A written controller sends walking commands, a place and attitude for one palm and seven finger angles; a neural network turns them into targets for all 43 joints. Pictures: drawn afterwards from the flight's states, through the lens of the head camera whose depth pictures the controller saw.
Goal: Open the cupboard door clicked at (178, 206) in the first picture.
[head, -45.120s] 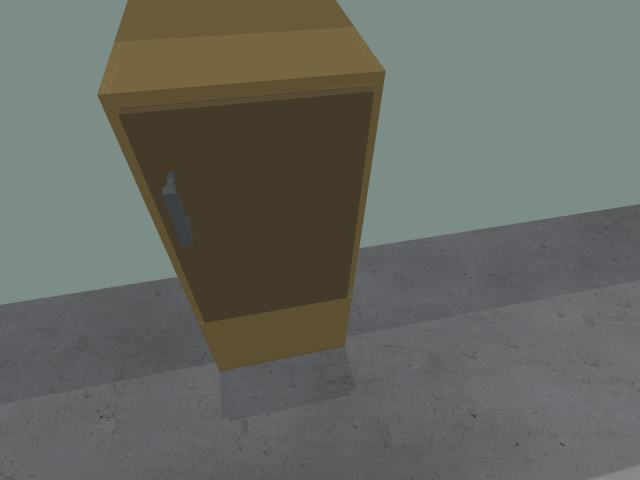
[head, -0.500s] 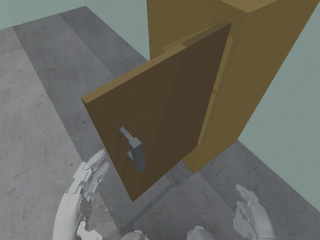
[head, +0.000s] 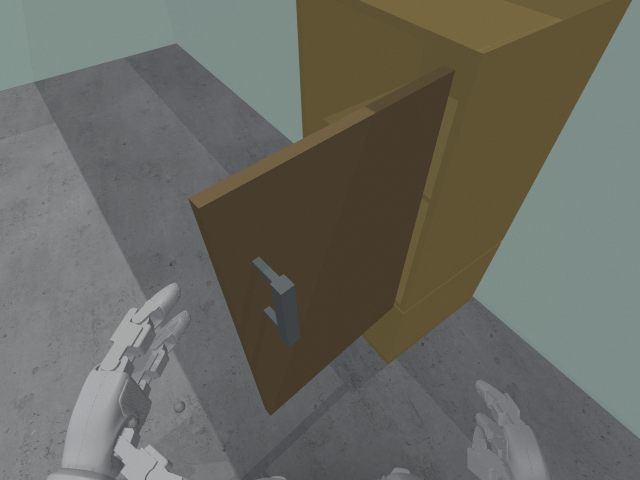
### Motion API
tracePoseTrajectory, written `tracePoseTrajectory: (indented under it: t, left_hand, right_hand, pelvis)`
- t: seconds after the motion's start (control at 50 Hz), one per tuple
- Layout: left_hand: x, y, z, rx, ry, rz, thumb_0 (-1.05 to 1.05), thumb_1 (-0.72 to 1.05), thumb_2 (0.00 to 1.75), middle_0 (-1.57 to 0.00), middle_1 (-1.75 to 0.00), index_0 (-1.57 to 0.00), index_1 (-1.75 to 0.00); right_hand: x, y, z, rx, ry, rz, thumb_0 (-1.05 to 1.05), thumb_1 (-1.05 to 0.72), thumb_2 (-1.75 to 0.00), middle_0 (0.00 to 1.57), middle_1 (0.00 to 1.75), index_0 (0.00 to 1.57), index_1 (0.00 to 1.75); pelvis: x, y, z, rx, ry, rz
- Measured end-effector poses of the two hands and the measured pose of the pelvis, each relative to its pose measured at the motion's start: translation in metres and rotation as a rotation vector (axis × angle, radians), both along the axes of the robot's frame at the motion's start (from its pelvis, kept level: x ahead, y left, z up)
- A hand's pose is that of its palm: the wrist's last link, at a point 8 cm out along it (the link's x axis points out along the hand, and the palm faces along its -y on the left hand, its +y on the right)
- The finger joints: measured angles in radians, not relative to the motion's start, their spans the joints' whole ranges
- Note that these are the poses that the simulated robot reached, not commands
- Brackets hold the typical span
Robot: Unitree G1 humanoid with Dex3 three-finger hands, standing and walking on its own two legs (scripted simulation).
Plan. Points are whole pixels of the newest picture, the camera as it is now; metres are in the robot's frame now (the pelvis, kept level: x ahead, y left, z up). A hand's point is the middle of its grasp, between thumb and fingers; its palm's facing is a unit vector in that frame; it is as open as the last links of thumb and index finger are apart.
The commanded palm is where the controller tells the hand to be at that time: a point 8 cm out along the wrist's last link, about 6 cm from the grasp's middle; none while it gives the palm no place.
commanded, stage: draw the hand back to the body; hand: left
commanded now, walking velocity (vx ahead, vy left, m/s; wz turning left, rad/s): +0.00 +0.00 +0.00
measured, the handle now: (276, 302) +0.31 +0.08 +0.07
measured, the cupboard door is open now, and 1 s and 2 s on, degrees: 95 95 95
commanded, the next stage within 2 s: step back with the hand held close in 1.32 s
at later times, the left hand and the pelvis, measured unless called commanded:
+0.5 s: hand (84, 367) +0.19 +0.22 +0.15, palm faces +0.26 -0.90 -0.35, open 14.3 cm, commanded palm +0.15 +0.27 +0.18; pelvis +0.02 +0.02 +0.04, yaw +0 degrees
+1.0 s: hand out of the picture +0.22 +0.27 +0.24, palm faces +0.47 -0.78 -0.41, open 8.5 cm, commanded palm +0.17 +0.31 +0.24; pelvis +0.03 +0.01 +0.07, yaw -1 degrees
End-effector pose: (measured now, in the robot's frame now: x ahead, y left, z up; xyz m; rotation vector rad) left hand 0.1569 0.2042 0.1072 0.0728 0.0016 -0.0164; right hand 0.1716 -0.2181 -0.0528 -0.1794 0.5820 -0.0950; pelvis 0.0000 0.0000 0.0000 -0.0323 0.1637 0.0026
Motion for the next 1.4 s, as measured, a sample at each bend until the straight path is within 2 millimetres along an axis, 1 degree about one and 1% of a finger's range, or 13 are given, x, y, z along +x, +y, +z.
tracePoseTrajectory:
  t: [0.14, 0.26, 0.34, 0.44, 0.52, 0.62, 0.76, 1.0, 1.06, 1.18, 1.22, 1.4]
  left_hand:
    - [-0.002, 0.014, 0.009, -0.004, 0.027, 0.003, -0.02, -0.50, 0.30, -0.15, -0.30, -0.15, -0.30]
    - [-0.002, 0.027, 0.030, 0.016, -0.022, 0.018, -0.02, -0.47, 0.31, -0.16, -0.30, -0.16, -0.30]
    - [-0.003, 0.043, 0.047, 0.189, -0.004, 0.133, -0.02, -0.40, 0.34, -0.16, -0.31, -0.16, -0.30]
    - [-0.003, 0.056, 0.058, 0.262, 0.024, 0.255, -0.01, -0.26, 0.40, -0.17, -0.31, -0.17, -0.30]
    - [0.000, 0.063, 0.068, 0.289, 0.014, 0.295, -0.01, -0.13, 0.46, -0.17, -0.31, -0.17, -0.30]
    - [0.006, 0.077, 0.086, 0.334, -0.026, 0.340, -0.01, 0.04, 0.53, -0.18, -0.31, -0.18, -0.30]
    - [0.014, 0.088, 0.114, 0.378, -0.107, 0.384, 0.00, 0.28, 0.63, -0.19, -0.31, -0.19, -0.30]
    - [0.017, 0.103, 0.147, 0.417, -0.212, 0.474, 0.00, 0.69, 0.81, -0.21, -0.31, -0.21, -0.30]
    - [0.017, 0.100, 0.148, 0.407, -0.218, 0.478, 0.01, 0.77, 0.84, -0.21, -0.31, -0.21, -0.30]
    - [0.017, 0.090, 0.132, 0.375, -0.159, 0.452, 0.01, 0.85, 0.88, -0.21, -0.31, -0.21, -0.30]
    - [0.015, 0.088, 0.129, 0.373, -0.147, 0.447, 0.01, 0.86, 0.89, -0.21, -0.31, -0.21, -0.30]
    - [0.008, 0.084, 0.142, 0.400, -0.196, 0.457, 0.01, 0.88, 0.89, -0.21, -0.31, -0.21, -0.30]
  right_hand:
    - [0.004, 0.006, 0.016, -0.012, -0.035, 0.012, 0.02, -0.90, -0.89, 0.20, 0.30, 0.20, 0.30]
    - [0.012, 0.013, 0.027, -0.011, -0.070, 0.029, 0.02, -0.90, -0.89, 0.20, 0.30, 0.20, 0.30]
    - [0.016, 0.018, 0.034, -0.024, -0.065, 0.022, 0.02, -0.90, -0.89, 0.20, 0.30, 0.20, 0.30]
    - [0.017, 0.026, 0.039, -0.021, -0.045, 0.027, 0.02, -0.90, -0.89, 0.20, 0.30, 0.20, 0.30]
    - [0.016, 0.029, 0.041, -0.028, -0.017, 0.037, 0.02, -0.90, -0.89, 0.20, 0.30, 0.20, 0.30]
    - [0.016, 0.029, 0.044, -0.032, 0.008, 0.043, 0.02, -0.90, -0.89, 0.20, 0.30, 0.20, 0.30]
    - [0.022, 0.025, 0.047, -0.028, 0.020, 0.050, 0.02, -0.90, -0.89, 0.20, 0.30, 0.20, 0.30]
    - [0.030, 0.009, 0.052, -0.041, 0.036, 0.044, 0.02, -0.90, -0.89, 0.20, 0.30, 0.20, 0.30]
    - [0.029, 0.005, 0.052, -0.035, 0.043, 0.040, 0.02, -0.90, -0.89, 0.20, 0.30, 0.20, 0.30]
    - [0.023, -0.002, 0.051, -0.034, 0.065, 0.027, 0.02, -0.90, -0.89, 0.20, 0.30, 0.20, 0.30]
    - [0.021, -0.004, 0.050, -0.038, 0.068, 0.024, 0.02, -0.90, -0.89, 0.20, 0.30, 0.20, 0.30]
    - [0.015, -0.008, 0.048, -0.028, 0.064, 0.020, 0.02, -0.90, -0.89, 0.20, 0.30, 0.20, 0.30]
  pelvis:
    - [0.004, 0.007, 0.010, -0.006, -0.034, 0.002]
    - [0.010, 0.011, 0.018, -0.011, -0.061, 0.004]
    - [0.014, 0.014, 0.027, -0.008, -0.089, -0.003]
    - [0.017, 0.018, 0.038, -0.007, -0.125, -0.003]
    - [0.020, 0.020, 0.046, -0.002, -0.150, -0.004]
    - [0.024, 0.021, 0.054, 0.002, -0.181, -0.006]
    - [0.027, 0.020, 0.063, 0.007, -0.211, -0.012]
    - [0.028, 0.010, 0.070, 0.011, -0.245, -0.019]
    - [0.026, 0.007, 0.071, 0.013, -0.250, -0.020]
    - [0.023, 0.002, 0.072, 0.015, -0.255, -0.025]
    - [0.022, 0.000, 0.072, 0.015, -0.258, -0.026]
    - [0.018, -0.005, 0.072, 0.016, -0.272, -0.023]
